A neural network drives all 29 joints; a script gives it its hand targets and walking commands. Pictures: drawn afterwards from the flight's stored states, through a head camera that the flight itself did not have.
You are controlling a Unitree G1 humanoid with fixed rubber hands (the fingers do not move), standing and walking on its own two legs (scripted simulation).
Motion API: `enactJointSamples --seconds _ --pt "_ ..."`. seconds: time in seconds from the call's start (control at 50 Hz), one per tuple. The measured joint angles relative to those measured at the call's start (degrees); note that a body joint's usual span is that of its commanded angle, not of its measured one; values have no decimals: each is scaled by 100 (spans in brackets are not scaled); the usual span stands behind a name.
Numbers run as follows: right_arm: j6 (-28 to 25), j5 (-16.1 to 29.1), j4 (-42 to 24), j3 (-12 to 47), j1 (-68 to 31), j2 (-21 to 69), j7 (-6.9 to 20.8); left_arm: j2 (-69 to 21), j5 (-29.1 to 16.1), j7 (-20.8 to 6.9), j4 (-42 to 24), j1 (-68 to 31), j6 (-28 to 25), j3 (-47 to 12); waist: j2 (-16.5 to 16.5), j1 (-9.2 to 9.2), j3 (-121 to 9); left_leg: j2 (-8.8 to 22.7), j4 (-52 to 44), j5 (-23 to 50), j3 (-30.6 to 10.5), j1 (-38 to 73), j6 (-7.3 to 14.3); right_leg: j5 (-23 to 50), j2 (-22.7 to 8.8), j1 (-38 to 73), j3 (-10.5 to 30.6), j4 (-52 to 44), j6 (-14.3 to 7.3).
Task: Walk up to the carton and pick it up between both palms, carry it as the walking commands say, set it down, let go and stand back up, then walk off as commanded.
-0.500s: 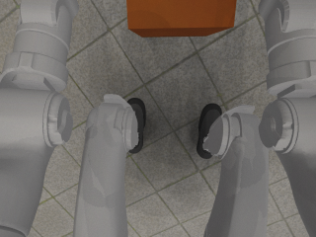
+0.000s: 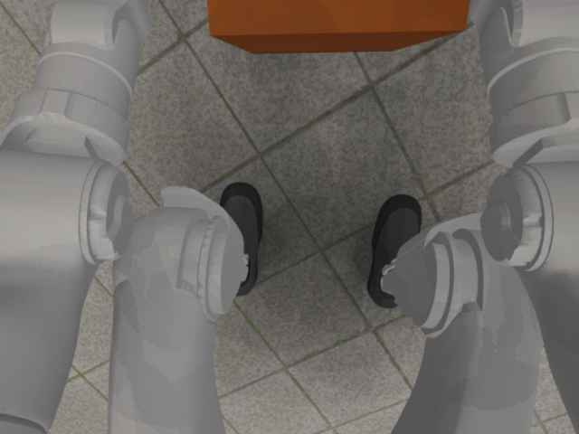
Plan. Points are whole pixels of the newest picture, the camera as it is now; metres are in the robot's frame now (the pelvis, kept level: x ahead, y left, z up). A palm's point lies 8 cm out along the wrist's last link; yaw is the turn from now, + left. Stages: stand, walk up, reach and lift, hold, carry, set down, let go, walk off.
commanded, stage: reach and lift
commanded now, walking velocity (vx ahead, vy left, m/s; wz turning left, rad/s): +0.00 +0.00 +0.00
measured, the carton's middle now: out of the picture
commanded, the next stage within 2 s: none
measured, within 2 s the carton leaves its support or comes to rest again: leaves its support in 1.58 s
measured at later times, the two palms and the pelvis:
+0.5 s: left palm out of the picture +0.53 +0.20 -0.21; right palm out of the picture +0.57 -0.13 -0.20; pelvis +0.00 +0.00 +0.00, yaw +0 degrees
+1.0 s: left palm out of the picture +0.54 +0.17 -0.21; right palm out of the picture +0.57 -0.13 -0.20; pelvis +0.00 +0.00 +0.00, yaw +0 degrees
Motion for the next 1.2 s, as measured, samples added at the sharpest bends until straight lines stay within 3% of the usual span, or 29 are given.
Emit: enactJointSamples --seconds 0.82,1.2 --pt "-33 168 24 108 2 -4 70 -400 -179 -51 -3 -202 -77 -424 -3 0 -3 0 28 -20 -4 -8 0 -16 9 -4 1 20 19" --pt "240 168 27 -634 -27 85 503 -376 -179 -433 -104 -234 372 30 -68 0 -4 0 161 -56 -6 -43 0 -41 38 -68 19 171 19"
